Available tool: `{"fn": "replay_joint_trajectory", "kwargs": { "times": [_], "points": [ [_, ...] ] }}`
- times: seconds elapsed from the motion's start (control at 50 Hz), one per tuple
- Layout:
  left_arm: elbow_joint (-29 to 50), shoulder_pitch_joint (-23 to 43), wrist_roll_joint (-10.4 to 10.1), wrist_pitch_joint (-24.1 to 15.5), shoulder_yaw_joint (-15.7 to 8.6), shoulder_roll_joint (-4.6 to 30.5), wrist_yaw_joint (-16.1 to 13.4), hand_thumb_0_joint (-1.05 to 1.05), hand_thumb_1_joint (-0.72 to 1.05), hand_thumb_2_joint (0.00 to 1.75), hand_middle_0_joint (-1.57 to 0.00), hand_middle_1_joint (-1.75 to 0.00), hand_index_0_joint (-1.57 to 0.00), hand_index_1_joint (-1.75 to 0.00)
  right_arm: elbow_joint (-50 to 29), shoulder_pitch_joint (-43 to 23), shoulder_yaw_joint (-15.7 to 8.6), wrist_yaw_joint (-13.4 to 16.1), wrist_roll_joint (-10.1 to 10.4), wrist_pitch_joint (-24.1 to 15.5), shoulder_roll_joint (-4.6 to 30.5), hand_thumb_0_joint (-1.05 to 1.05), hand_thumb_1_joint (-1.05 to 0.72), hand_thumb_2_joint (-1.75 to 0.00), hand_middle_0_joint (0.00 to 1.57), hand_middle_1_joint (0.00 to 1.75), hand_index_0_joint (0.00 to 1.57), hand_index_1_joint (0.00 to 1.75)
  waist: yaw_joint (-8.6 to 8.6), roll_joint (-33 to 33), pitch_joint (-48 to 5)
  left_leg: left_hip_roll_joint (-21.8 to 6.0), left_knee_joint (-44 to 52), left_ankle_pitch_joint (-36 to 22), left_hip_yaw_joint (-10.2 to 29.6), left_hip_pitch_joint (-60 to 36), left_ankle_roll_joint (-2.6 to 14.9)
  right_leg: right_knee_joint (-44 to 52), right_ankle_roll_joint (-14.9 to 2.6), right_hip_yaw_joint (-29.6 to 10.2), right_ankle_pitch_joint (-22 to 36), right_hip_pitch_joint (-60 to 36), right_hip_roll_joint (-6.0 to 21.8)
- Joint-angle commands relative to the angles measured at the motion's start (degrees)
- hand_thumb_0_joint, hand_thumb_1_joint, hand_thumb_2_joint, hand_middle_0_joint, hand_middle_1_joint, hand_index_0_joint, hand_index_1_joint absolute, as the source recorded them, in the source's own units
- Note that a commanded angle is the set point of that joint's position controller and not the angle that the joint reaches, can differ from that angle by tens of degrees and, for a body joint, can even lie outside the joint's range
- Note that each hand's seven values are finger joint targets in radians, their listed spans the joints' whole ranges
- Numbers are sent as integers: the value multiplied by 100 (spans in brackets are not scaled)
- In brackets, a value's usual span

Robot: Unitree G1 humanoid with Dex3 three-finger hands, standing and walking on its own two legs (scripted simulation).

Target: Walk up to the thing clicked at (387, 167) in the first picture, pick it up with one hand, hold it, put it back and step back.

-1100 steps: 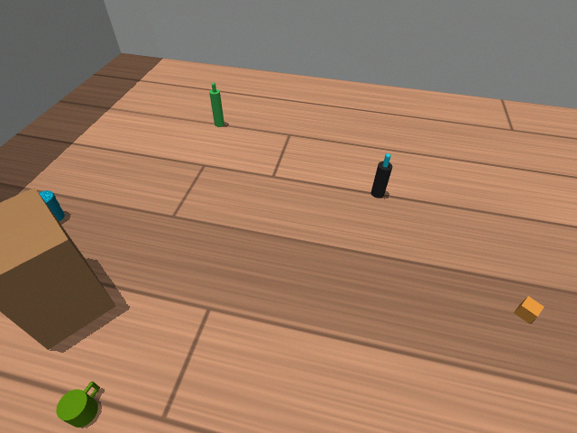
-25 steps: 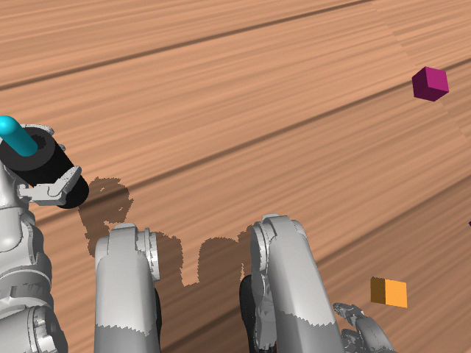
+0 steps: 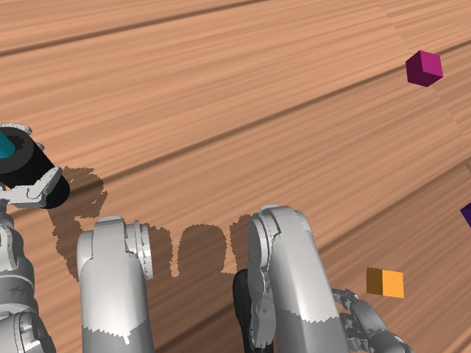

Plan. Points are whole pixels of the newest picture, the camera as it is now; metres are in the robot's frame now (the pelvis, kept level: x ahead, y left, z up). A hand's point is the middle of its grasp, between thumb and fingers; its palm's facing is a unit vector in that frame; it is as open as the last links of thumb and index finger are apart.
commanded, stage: lower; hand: left
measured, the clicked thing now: (22, 166) +0.41 +0.30 -0.08
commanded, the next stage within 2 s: loosen in 1.08 s
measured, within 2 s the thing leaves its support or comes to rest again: neither
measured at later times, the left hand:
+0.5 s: hand (43, 181) +0.40 +0.29 -0.16, palm faces +0.32 -0.95 -0.03, open 9.2 cm
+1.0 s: hand (49, 183) +0.41 +0.29 -0.19, palm faces +0.33 -0.95 -0.02, open 9.2 cm
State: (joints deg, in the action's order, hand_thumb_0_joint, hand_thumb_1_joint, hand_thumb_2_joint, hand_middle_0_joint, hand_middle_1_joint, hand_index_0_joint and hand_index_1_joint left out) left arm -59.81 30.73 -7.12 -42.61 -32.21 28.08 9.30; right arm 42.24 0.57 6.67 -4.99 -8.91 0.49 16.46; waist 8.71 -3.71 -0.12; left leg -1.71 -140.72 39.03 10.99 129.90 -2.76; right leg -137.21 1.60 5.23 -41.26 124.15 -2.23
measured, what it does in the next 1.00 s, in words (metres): stands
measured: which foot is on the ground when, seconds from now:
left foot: down 0.00-1.00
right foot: down 0.00-1.00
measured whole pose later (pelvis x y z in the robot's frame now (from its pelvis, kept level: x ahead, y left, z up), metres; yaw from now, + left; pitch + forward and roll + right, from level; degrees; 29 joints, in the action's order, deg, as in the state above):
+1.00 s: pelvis -0.01 +0.01 -0.03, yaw -6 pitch +18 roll -14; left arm -70.2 29.8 -6.9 -52.6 -35.6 39.7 6.7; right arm 37.7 -5.5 19.9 -7.3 -16.2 0.4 19.3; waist 12.4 -12.3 11.6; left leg -1.1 -149.8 40.3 18.8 129.0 -2.7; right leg -140.4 3.2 10.8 -39.9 120.5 -4.6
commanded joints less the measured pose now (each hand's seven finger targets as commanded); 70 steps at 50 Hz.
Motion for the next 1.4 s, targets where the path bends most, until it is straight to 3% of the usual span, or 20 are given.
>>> {"fn": "replay_joint_trajectory", "kwargs": {
  "times": [0.0,0.06,0.14,0.22,0.32,0.34,0.36,0.38,0.4,0.5,0.64,0.72,0.76,0.92,1.0,1.04,1.1,1.16,1.18,1.38],
  "points": [
    [1795,1972,-204,-884,-266,1827,24,0,24,121,-125,-132,-125,-133,-247,709,-365,89,-64,-35,1450,0,-93,-91,20,30,20,30,-40,2099,-4107,-16,1489,-900,-551,-2958,220,1316,-368,357,1305,-1818,-168],
    [1684,1897,-251,-895,-394,1900,5,0,15,118,-127,-135,-128,-136,-260,677,-321,72,-82,-21,1462,0,-94,-91,20,30,20,30,-66,2018,-4006,-12,1412,-804,-562,-2769,226,1308,-358,368,1248,-1842,-191],
    [1183,1784,-308,-992,-386,1759,14,0,14,117,-125,-134,-126,-134,-247,591,-212,38,-130,-31,1569,0,-94,-91,20,30,20,30,99,1795,-3634,-16,1211,-764,-484,-2581,248,1237,-333,454,1282,-1772,-209],
    [1097,1783,-242,-1195,-453,2021,-26,0,18,118,-125,-134,-126,-134,-271,467,-92,4,-213,-29,1620,0,-93,-91,20,30,20,30,120,1770,-3519,-37,1118,-829,-429,-2486,248,1163,-317,502,1324,-1876,-234],
    [1478,1901,-167,-1436,-464,2383,-37,0,19,116,-126,-133,-127,-133,-308,353,43,-18,-348,-19,1762,0,-94,-91,20,30,20,30,172,2427,-3709,-103,1201,-914,-308,-3045,135,1000,-368,590,1355,-1798,-236],
    [1501,1785,-193,-1454,-593,2497,-65,0,20,116,-125,-132,-126,-132,-317,370,67,-17,-365,-12,1770,0,-93,-91,20,30,20,30,118,2444,-3858,-109,1155,-1056,-312,-3134,142,1012,-357,576,1470,-1903,-244],
    [1650,1864,-232,-1489,-350,2259,-13,0,19,113,-123,-130,-124,-130,-416,254,109,-17,-362,-35,1762,0,-94,-91,20,30,20,30,186,2497,-3809,-115,1182,-986,-282,-3190,126,1002,-365,599,1383,-1787,-237],
    [1569,1778,-245,-1500,-660,2593,-52,0,20,114,-123,-130,-124,-130,-314,362,110,-8,-392,-21,1862,0,-95,-91,20,30,20,30,149,2756,-3892,-129,1193,-1207,-255,-3417,88,928,-371,620,1559,-1874,-231],
    [1557,1673,-233,-1499,-669,2644,-62,0,19,113,-121,-129,-122,-129,-304,328,145,-2,-415,-10,1855,0,-95,-91,20,30,20,30,131,2799,-3879,-137,1173,-1314,-248,-3464,81,899,-376,611,1609,-1820,-236],
    [1261,1777,-321,-1555,-540,2483,-141,0,14,116,-124,-131,-124,-132,-316,204,320,-14,-494,-16,1904,0,-95,-92,20,30,20,30,325,2774,-3466,-152,1015,-1351,-176,-3301,79,893,-349,674,1731,-1846,-232],
    [519,1715,-177,-1640,-340,2506,-129,0,14,117,-126,-135,-127,-134,-428,20,493,-55,-605,3,2005,0,-93,-91,20,30,20,30,570,2241,-2913,-160,851,-916,-106,-2770,134,981,-290,796,1547,-1924,-265],
    [296,1757,-233,-1714,-440,2636,-146,0,16,117,-126,-134,-128,-134,-524,-100,590,-88,-643,-9,2095,0,-92,-90,20,30,20,30,604,2162,-2772,-163,864,-584,-38,-2632,132,966,-279,913,1289,-1921,-294],
    [251,1582,-253,-1746,-528,2727,-154,0,16,115,-125,-133,-127,-132,-586,-190,620,-90,-660,-12,2106,0,-92,-90,20,30,20,30,466,2142,-2825,-163,850,-513,-58,-2665,134,966,-281,924,1227,-1933,-315],
    [764,1642,-156,-1903,-650,3107,-327,0,18,116,-124,-132,-125,-131,-602,-255,709,-86,-776,-18,2213,0,-93,-91,20,30,20,30,476,2860,-2919,-226,928,-967,38,-3175,29,763,-332,959,1570,-1898,-335],
    [830,1605,-137,-1927,-526,2949,-428,0,20,118,-123,-132,-125,-132,-585,-223,760,-103,-825,-32,2225,0,-93,-91,20,30,20,30,625,2963,-2948,-249,908,-1302,114,-3420,2,738,-308,1005,1848,-2016,-326],
    [597,1744,-100,-1913,-456,3000,-473,0,16,116,-125,-131,-126,-132,-584,-284,760,-111,-807,-14,2244,0,-93,-91,20,30,20,30,682,2775,-2713,-235,841,-1074,119,-3088,41,769,-314,1000,1719,-1912,-332],
    [323,1779,-112,-1938,-252,2696,-527,0,19,118,-126,-133,-127,-133,-604,-292,808,-138,-837,-19,2255,0,-92,-91,20,30,20,30,852,2530,-2478,-221,805,-838,156,-2882,65,846,-271,1065,1634,-1942,-343],
    [262,1838,-56,-1998,-274,2870,-544,0,19,118,-126,-134,-128,-133,-648,-357,850,-153,-851,-26,2265,0,-92,-90,20,30,20,30,807,2408,-2378,-213,797,-687,159,-2768,82,865,-261,1097,1490,-1920,-355],
    [179,1711,-40,-2003,-255,2829,-531,0,21,112,-132,-132,-134,-131,-677,-428,854,-167,-851,-36,2271,0,-92,-90,20,30,20,30,771,2394,-2355,-222,819,-609,176,-2802,79,839,-264,1124,1417,-1847,-359],
    [32,1678,-98,-2024,-297,2798,-586,0,-32,41,-69,-59,-70,-58,-704,-476,906,-185,-854,-39,2294,0,-92,-90,20,30,20,30,773,2425,-2335,-242,822,-685,198,-2797,74,795,-258,1169,1506,-1937,-405]
  ]
}}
